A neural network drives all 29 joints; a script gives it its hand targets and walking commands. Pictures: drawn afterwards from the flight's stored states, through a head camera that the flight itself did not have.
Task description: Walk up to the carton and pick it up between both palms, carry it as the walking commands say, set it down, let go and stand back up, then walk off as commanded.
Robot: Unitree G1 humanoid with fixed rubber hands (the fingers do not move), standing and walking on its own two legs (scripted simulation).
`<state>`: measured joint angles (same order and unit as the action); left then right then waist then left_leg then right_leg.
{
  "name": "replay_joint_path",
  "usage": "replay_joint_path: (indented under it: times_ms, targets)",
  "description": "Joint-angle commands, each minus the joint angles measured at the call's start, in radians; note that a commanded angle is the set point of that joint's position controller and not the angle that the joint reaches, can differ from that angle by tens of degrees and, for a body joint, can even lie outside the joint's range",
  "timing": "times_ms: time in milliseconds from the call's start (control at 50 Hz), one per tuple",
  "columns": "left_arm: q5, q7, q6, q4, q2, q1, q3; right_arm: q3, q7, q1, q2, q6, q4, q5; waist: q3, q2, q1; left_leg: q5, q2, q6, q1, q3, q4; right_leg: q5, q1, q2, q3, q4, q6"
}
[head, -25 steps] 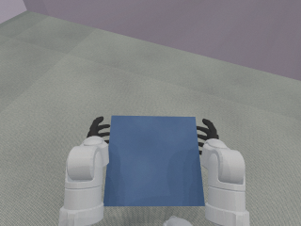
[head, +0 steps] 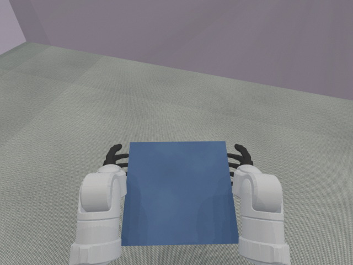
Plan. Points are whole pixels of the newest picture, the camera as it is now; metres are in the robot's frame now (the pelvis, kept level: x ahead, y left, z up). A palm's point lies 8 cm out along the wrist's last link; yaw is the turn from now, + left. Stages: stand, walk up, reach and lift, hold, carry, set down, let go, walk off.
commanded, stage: carry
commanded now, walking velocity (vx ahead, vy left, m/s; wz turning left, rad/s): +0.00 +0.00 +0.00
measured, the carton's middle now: (177, 199) +0.28 +0.00 -0.02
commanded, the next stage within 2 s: hold in 1.18 s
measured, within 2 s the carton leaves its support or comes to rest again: neither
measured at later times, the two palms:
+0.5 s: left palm (102, 172) +0.28 +0.17 +0.09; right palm (234, 172) +0.30 -0.12 +0.09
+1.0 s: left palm (104, 166) +0.31 +0.17 +0.07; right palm (228, 166) +0.32 -0.11 +0.08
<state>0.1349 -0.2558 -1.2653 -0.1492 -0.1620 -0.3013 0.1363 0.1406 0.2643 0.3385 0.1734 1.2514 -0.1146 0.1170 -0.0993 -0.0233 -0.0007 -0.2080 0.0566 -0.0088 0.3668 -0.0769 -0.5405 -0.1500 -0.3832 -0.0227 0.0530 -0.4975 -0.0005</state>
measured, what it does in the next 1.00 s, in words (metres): stands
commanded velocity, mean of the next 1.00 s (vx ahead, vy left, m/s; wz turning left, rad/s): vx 0.00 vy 0.00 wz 0.00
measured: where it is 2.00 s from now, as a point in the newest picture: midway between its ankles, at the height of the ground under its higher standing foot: outside the picture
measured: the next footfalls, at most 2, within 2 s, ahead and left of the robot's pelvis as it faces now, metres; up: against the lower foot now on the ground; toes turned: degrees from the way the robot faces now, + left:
none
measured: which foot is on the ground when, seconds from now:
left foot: down 0.00-1.00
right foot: down 0.00-1.00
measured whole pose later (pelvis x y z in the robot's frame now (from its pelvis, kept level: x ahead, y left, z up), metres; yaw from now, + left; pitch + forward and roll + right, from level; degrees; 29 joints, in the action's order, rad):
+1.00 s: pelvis +0.03 +0.02 +0.00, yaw +1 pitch +2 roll -1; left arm 0.17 -0.23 -1.14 -0.05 -0.16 -0.31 0.14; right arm 0.14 0.21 0.32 0.17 1.12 -0.03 0.17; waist -0.08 -0.01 0.00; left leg -0.27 0.03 0.02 0.34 -0.08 -0.57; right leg -0.21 -0.36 -0.06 0.05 -0.53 0.04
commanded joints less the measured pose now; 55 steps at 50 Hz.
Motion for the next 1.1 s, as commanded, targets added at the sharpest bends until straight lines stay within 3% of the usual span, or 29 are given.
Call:
replay_joint_path:
  times_ms: [0, 220, 740, 1080]
  targets:
    - [-0.476, 0.451, 0.015, -0.049, -1.048, -0.607, -0.673, -0.640, -0.458, 0.523, 1.065, -0.005, -0.030, -0.444, -0.227, 0.041, 0.001, -0.221, 0.067, 0.010, -0.073, 0.093, 0.134, -0.247, 0.034, -0.088, -0.111, 0.145, -0.009]
    - [-0.478, 0.455, 0.016, -0.019, -1.052, -0.605, -0.653, -0.651, -0.450, 0.552, 1.069, -0.017, -0.048, -0.440, -0.254, 0.035, 0.011, -0.218, 0.068, 0.031, -0.038, 0.110, 0.160, -0.147, 0.088, -0.074, -0.075, 0.097, -0.006]
    - [-0.416, 0.444, 0.097, 0.002, -1.021, -0.550, -0.617, -0.615, -0.451, 0.496, 1.038, -0.094, -0.001, -0.389, -0.308, 0.035, 0.004, 0.147, 0.075, 0.041, -0.130, 0.087, 0.062, 0.079, 0.149, -0.097, -0.059, 0.015, 0.002]
    - [-0.375, 0.436, 0.179, 0.023, -0.990, -0.501, -0.592, -0.585, -0.447, 0.451, 0.999, -0.178, 0.017, -0.347, -0.302, 0.037, -0.001, 0.148, 0.076, 0.040, -0.133, 0.083, 0.068, 0.087, 0.171, -0.094, -0.052, 0.013, 0.006]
